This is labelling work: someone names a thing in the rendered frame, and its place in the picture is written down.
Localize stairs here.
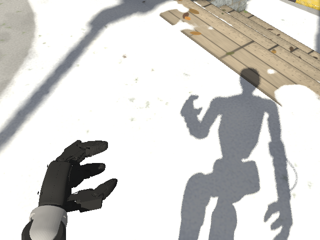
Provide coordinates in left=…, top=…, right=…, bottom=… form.
left=193, top=0, right=320, bottom=83

